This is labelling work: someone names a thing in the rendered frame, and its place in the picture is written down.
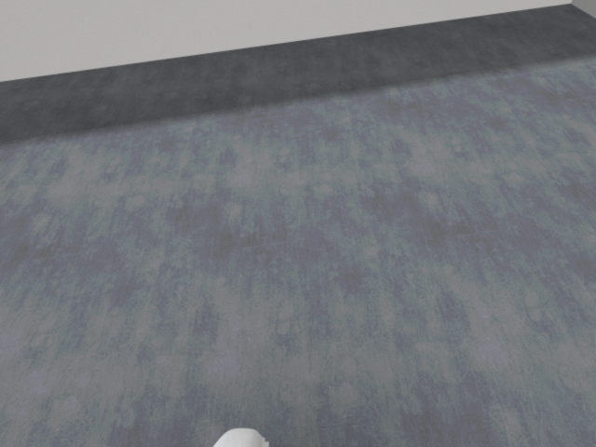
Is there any left robot thigh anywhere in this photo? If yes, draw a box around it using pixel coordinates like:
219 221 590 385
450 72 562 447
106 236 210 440
213 428 269 447

